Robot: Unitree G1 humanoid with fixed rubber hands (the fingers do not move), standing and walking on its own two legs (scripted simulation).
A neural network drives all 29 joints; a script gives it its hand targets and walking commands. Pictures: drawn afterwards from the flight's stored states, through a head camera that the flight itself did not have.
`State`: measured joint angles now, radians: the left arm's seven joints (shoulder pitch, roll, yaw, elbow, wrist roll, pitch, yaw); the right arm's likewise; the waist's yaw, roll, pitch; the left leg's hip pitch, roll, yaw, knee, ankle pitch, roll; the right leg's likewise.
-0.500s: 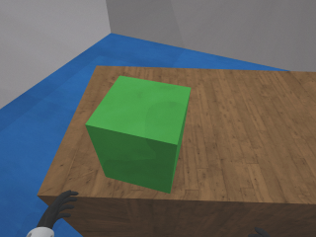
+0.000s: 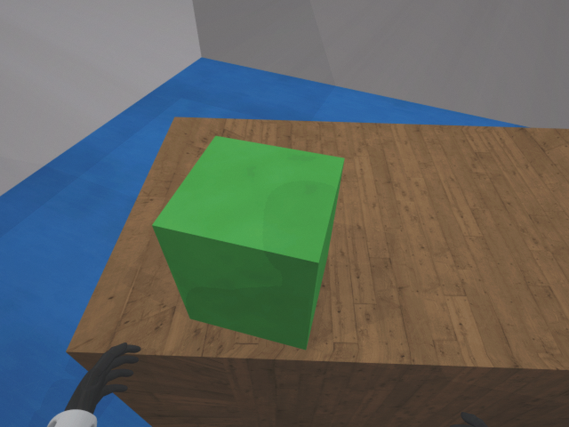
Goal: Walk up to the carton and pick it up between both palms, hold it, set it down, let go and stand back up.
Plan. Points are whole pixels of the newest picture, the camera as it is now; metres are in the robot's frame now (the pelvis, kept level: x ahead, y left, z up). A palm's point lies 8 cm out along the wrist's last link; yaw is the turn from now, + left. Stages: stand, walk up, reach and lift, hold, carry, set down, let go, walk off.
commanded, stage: stand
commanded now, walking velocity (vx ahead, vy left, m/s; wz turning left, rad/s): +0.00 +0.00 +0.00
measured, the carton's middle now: (261, 244) +0.40 +0.04 +0.03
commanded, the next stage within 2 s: none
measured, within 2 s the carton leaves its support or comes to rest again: neither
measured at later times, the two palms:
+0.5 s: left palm (88, 402) +0.19 +0.27 -0.04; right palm out of the picture +0.11 -0.29 -0.11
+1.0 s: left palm (88, 403) +0.19 +0.27 -0.04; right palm out of the picture +0.12 -0.29 -0.10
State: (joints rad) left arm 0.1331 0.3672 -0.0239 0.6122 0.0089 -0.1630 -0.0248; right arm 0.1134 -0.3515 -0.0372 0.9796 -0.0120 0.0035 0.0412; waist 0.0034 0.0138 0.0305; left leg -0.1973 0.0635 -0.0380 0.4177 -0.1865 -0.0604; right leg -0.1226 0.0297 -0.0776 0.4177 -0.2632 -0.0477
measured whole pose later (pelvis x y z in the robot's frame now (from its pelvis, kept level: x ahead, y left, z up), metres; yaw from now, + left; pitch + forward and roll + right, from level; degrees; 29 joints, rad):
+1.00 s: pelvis +0.00 +0.00 +0.00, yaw +0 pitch -2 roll +0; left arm 0.14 0.37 -0.02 0.61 0.01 -0.16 -0.03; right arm 0.10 -0.35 -0.03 0.97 -0.01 0.01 0.04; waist 0.01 0.01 0.03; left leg -0.19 0.06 -0.05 0.42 -0.19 -0.06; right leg -0.11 0.03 -0.09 0.41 -0.27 -0.05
